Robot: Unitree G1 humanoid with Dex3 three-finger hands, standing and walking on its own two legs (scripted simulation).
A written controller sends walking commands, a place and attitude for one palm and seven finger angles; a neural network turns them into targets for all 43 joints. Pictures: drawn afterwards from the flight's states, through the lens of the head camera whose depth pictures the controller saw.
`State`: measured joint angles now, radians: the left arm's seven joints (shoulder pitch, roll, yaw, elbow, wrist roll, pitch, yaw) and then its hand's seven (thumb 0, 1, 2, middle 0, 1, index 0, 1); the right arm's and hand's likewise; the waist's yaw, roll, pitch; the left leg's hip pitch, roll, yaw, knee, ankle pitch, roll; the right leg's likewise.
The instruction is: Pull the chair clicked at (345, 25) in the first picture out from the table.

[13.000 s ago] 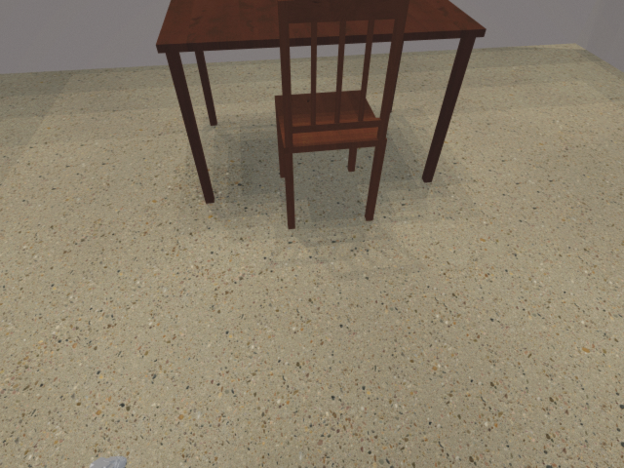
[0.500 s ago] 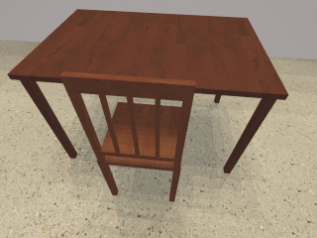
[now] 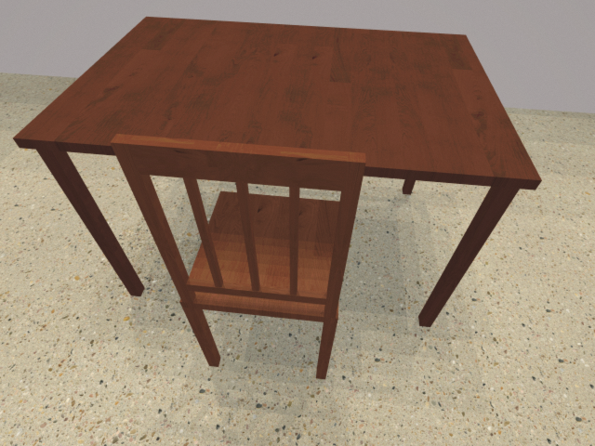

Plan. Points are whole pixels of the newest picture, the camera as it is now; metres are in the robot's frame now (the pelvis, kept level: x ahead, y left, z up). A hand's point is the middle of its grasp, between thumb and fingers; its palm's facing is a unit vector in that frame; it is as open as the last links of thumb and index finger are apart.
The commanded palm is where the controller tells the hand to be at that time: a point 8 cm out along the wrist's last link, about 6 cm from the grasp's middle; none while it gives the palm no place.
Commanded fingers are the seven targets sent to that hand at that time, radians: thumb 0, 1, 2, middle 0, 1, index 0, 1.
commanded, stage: look again from close up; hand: left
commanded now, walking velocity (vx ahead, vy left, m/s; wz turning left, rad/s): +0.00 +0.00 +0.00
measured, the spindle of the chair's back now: (250, 242) +0.49 +0.13 -0.08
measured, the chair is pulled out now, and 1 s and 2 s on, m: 0.00 0.00 0.00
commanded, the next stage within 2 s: come to a stop and stand still in 0.48 s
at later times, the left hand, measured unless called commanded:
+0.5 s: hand out of the picture -0.05 +0.15 -0.18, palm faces +0.06 -0.98 -0.17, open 7.4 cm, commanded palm none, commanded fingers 0.00 0.90 0.90 -0.20 -0.30 -0.20 -0.30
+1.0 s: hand out of the picture +0.01 +0.21 -0.18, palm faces +0.01 -0.98 -0.22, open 7.4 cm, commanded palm none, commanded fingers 0.00 0.90 0.90 -0.20 -0.30 -0.20 -0.30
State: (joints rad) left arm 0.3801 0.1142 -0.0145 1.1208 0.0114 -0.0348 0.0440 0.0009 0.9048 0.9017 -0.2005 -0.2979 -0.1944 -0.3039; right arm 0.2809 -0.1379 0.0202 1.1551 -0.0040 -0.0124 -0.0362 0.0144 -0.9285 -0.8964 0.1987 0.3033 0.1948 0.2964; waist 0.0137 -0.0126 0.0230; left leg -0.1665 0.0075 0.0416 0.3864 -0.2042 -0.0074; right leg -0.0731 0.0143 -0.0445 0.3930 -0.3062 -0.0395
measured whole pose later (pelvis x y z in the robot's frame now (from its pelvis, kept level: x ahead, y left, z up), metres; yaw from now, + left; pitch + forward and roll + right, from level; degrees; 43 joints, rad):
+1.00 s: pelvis -0.01 +0.03 -0.01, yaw -1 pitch -1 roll +0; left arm 0.29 0.16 -0.01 1.05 0.01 -0.02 0.05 0.00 0.90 0.90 -0.20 -0.30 -0.19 -0.30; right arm 0.29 -0.17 0.02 1.08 -0.01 -0.01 -0.02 0.02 -0.94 -0.90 0.20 0.30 0.20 0.30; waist -0.01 0.01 0.02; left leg -0.24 -0.02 0.05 0.52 -0.26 0.04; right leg -0.14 -0.02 -0.02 0.51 -0.35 0.00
